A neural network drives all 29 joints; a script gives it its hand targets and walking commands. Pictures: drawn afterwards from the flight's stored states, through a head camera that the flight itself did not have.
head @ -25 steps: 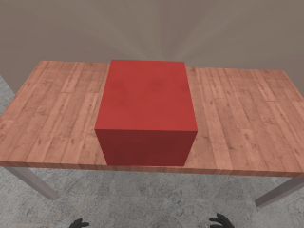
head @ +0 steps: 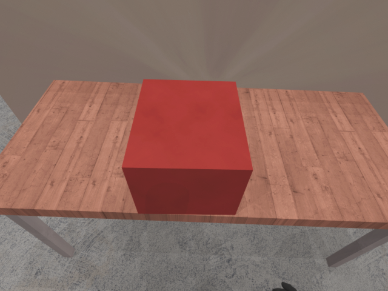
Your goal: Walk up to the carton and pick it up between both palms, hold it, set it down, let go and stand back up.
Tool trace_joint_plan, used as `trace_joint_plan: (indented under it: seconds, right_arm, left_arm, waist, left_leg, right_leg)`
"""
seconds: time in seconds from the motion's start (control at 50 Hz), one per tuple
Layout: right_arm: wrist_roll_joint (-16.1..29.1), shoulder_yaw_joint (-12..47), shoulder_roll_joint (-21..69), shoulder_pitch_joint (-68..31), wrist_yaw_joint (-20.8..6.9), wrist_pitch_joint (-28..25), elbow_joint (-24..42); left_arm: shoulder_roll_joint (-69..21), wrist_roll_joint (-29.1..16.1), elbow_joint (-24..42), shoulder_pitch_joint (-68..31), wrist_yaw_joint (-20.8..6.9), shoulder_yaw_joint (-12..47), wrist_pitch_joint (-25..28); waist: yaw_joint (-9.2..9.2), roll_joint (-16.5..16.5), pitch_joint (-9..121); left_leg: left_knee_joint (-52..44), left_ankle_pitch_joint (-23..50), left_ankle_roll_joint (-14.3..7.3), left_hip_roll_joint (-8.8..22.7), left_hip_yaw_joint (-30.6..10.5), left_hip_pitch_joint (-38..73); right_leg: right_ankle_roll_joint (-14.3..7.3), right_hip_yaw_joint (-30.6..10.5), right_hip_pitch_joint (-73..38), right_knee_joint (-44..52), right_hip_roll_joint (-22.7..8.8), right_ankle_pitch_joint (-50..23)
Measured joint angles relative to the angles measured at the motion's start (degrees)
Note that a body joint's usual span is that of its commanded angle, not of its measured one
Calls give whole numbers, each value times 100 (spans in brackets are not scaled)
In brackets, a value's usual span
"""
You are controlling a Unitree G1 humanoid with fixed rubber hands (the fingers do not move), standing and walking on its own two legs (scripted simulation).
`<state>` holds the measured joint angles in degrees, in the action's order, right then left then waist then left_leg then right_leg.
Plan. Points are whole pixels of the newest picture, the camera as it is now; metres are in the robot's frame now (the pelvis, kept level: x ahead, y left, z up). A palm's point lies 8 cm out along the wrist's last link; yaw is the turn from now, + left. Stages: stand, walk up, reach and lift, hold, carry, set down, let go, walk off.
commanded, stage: stand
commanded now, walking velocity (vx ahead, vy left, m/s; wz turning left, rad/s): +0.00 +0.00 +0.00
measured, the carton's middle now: (188, 145) +0.51 +0.00 -0.04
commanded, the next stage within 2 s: walk up in 0.98 s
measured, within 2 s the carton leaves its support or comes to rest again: neither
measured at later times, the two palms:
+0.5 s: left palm out of the picture +0.05 +0.23 -0.12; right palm out of the picture +0.06 -0.23 -0.12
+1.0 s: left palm out of the picture -0.01 +0.22 -0.13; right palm out of the picture -0.01 -0.22 -0.13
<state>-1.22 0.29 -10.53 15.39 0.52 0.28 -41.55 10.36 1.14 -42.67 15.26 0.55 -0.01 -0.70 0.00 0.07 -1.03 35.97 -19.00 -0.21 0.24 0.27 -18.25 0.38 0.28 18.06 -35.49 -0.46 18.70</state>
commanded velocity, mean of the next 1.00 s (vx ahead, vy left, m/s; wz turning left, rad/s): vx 0.00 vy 0.00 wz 0.00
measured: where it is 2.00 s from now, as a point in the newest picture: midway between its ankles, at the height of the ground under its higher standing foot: outside the picture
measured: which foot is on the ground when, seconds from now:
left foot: down 0.00-1.00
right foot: down 0.00-1.00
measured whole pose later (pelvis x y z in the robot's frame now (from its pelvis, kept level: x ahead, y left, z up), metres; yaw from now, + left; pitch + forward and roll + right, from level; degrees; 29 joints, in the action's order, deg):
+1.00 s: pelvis -0.01 +0.00 +0.01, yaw +0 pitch -1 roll +0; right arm -0.8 -0.9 -8.7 17.6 1.7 -0.2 -59.9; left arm 8.4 0.7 -60.0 17.5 1.8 -0.8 -0.1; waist 0.1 -0.1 -2.7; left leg 27.0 -14.0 -0.1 0.1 0.3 -11.9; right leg 0.4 0.3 11.9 -26.9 -0.7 14.0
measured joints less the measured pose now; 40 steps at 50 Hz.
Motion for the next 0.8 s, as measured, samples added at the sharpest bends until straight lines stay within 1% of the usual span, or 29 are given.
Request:
trace_joint_plan:
  seconds: [0.38,0.8]
  right_arm:
    - [12,-87,17,60,62,-18,-500]
    - [34,-148,68,150,112,-30,-1387]
  left_arm:
    - [-23,-17,-474,63,62,-75,18]
    - [-97,-30,-1335,175,119,-115,36]
  waist:
    - [-1,-3,-56]
    - [10,1,-145]
  left_leg:
    - [-244,108,2,-2,3,212]
    - [-729,395,6,-9,4,535]
  right_leg:
    - [-1,6,-208,232,-9,-100]
    - [3,7,-523,696,-19,-375]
